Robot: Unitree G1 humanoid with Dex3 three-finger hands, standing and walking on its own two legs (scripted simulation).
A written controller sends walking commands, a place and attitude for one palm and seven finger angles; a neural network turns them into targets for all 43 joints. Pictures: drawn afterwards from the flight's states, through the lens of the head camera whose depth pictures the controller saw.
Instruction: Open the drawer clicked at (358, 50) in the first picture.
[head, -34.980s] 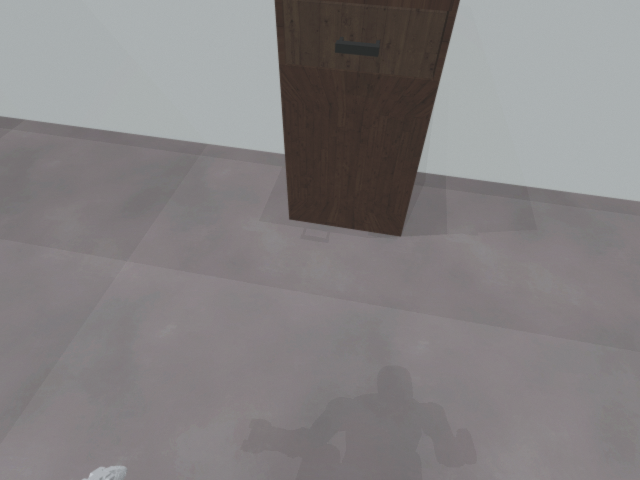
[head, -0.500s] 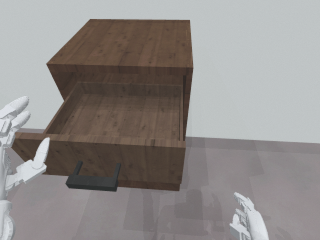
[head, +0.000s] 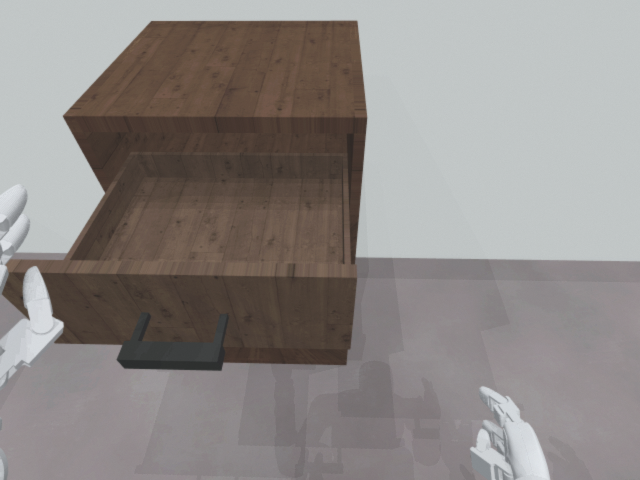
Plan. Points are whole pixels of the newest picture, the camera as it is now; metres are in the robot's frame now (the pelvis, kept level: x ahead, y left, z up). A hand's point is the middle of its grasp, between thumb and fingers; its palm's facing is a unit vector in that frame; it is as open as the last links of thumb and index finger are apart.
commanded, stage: step back with the hand held close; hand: left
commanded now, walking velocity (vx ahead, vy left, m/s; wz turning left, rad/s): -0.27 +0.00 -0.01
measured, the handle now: (178, 338) +0.28 +0.21 +0.02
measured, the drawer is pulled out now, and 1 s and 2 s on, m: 0.30 0.30 0.30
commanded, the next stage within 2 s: stop stepping back and stand still in 0.86 s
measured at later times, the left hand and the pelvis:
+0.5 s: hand out of the picture +0.11 +0.24 +0.20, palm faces +0.49 -0.78 -0.38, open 7.4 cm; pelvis -0.08 +0.00 -0.02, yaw +0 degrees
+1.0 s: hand out of the picture +0.01 +0.25 +0.20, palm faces +0.45 -0.80 -0.40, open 7.4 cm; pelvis -0.18 +0.00 -0.01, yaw +1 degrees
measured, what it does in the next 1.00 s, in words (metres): walks backwards: right foot, then left foot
